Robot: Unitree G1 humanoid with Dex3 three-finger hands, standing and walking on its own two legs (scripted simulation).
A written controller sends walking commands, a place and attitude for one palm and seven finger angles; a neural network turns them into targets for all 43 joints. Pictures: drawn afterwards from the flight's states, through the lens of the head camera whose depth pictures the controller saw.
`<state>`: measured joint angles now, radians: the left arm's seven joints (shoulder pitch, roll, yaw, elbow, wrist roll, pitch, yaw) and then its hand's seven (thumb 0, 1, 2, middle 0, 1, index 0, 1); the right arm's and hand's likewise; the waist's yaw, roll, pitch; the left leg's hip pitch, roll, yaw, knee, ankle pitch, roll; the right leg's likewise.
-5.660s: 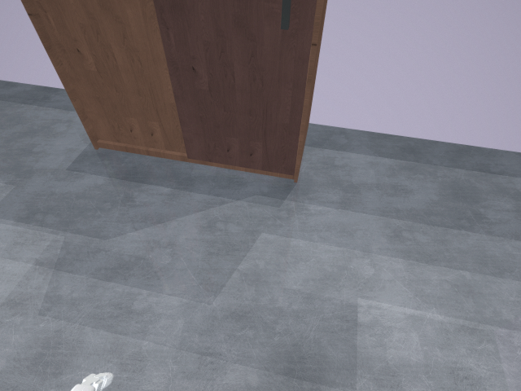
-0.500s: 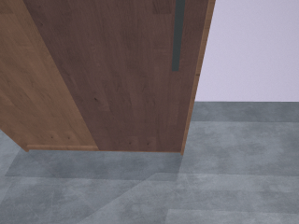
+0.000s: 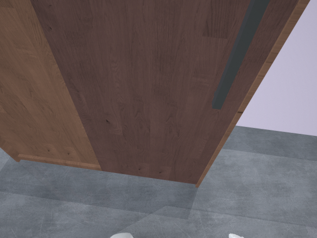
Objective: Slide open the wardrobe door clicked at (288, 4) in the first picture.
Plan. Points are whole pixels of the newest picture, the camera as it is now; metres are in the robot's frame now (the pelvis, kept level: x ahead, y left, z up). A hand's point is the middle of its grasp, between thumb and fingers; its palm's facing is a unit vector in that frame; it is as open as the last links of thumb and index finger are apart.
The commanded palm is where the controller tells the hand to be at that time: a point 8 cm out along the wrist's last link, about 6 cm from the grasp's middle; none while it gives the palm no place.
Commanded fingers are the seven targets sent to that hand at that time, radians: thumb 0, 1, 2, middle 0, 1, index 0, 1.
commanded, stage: come to a stop and stand still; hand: right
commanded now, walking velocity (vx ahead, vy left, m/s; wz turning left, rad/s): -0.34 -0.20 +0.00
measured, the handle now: (233, 55) +0.51 -0.12 +0.21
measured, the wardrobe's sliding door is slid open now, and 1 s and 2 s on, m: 0.00 0.00 0.00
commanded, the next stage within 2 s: look again from close up in 1.72 s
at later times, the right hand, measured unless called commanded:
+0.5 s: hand out of the picture +0.07 -0.20 -0.16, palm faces +0.04 +0.96 -0.26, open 7.4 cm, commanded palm none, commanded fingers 0.00 -0.90 -0.90 0.20 0.30 0.20 0.30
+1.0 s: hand out of the picture +0.00 -0.17 -0.17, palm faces +0.00 +0.98 -0.22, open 7.4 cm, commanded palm none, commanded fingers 0.00 -0.90 -0.90 0.20 0.30 0.20 0.30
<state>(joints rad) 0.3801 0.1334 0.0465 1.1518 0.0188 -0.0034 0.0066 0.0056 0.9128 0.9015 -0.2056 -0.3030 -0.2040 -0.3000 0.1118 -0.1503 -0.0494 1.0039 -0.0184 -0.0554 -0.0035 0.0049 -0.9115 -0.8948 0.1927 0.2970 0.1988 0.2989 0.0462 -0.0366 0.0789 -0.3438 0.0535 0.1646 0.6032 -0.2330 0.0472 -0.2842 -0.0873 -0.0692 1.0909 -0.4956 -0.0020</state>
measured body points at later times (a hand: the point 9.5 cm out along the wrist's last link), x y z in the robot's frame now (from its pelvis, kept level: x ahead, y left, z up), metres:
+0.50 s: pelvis +0.03 +0.00 +0.01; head +0.06 +0.01 +0.45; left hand +0.14 +0.23 -0.14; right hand +0.07 -0.25 -0.14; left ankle +0.00 +0.12 -0.71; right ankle +0.10 -0.12 -0.73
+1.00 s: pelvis -0.04 +0.02 +0.00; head -0.05 +0.02 +0.45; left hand -0.06 +0.25 -0.16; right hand +0.00 -0.22 -0.15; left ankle +0.01 +0.13 -0.72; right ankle +0.08 -0.09 -0.72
